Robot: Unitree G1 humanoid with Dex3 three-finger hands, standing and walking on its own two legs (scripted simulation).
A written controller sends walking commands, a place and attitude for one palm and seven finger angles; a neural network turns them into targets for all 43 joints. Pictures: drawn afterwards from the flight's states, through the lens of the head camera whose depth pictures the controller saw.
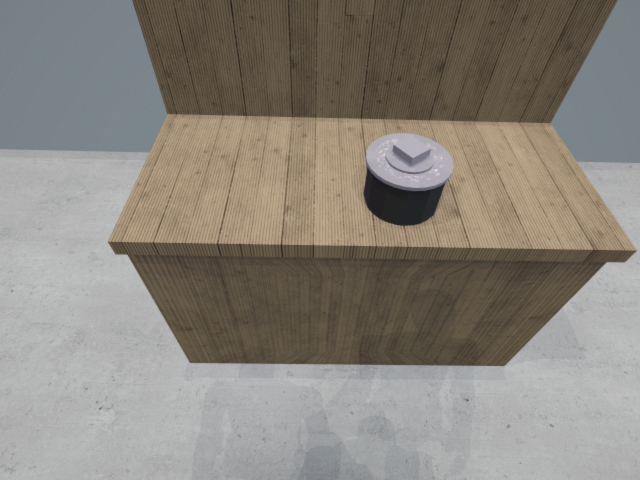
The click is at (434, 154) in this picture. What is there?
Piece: lid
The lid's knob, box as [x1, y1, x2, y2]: [392, 136, 430, 164]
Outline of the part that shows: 412,136 394,144 392,150 410,164 428,155 430,151 429,147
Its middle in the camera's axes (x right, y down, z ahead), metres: +0.18 -0.17 +0.75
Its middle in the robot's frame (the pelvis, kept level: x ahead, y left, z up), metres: +0.69 -0.14 +0.02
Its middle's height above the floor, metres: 0.79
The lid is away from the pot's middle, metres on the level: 0.00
